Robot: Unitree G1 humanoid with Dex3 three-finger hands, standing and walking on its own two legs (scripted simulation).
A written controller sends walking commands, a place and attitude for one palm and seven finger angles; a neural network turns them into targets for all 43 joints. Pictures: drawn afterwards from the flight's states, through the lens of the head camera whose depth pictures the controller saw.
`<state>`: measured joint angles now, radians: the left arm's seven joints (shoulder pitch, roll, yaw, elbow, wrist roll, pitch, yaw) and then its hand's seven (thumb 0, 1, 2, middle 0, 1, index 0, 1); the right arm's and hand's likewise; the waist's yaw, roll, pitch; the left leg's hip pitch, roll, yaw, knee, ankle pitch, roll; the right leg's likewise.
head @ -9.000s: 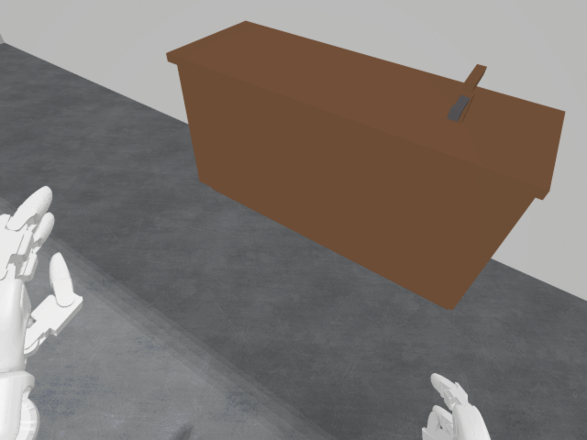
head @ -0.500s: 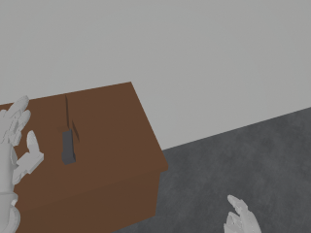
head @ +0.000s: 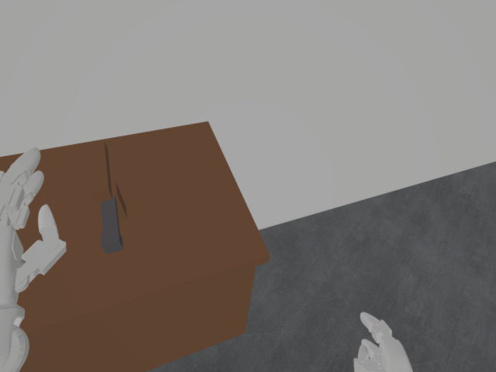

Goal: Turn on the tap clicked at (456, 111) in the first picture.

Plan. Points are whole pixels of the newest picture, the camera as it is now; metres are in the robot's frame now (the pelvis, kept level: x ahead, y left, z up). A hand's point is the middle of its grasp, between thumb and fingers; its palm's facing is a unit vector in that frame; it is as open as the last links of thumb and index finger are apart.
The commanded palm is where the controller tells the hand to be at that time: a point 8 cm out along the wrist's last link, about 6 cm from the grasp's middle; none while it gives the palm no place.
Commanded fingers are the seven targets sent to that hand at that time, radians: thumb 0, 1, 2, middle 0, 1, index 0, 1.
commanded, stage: shuffle to correct the standing spot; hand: left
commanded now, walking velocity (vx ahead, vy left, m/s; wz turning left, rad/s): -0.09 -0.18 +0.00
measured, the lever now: (112, 242) +0.31 +0.26 +0.01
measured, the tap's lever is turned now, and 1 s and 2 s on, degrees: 0 0 0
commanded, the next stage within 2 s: come to a stop and stand still in 0.48 s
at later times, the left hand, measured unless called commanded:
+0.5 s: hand (104, 257) +0.21 +0.19 +0.16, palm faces +0.34 -0.87 -0.37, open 7.4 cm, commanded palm +0.15 +0.23 +0.17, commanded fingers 0.00 0.90 0.90 -0.20 -0.30 -0.20 -0.30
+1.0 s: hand (69, 233) +0.23 +0.24 +0.17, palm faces +0.42 -0.82 -0.39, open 7.4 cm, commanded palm +0.14 +0.25 +0.17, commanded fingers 0.00 0.90 0.90 -0.20 -0.30 -0.20 -0.30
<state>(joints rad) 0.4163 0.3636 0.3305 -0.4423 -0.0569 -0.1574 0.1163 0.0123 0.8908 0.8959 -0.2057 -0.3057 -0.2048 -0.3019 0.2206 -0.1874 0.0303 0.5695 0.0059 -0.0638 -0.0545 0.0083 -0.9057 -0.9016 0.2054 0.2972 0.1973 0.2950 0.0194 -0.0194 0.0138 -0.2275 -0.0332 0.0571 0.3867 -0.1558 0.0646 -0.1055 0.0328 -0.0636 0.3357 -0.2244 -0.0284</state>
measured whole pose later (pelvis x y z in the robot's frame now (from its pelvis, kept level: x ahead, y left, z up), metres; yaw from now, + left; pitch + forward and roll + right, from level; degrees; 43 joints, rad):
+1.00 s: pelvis -0.03 -0.03 -0.01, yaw -2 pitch +1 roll -1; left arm 0.25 0.42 0.42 -0.34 -0.06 -0.22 0.11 0.01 0.89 0.90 -0.20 -0.31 -0.20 -0.30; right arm 0.21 -0.22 0.00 0.58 0.02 -0.13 0.00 0.01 -0.91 -0.90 0.20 0.30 0.20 0.29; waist 0.03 0.00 0.07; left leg -0.27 -0.01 0.02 0.48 -0.22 0.03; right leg -0.23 0.08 -0.04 0.42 -0.21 -0.06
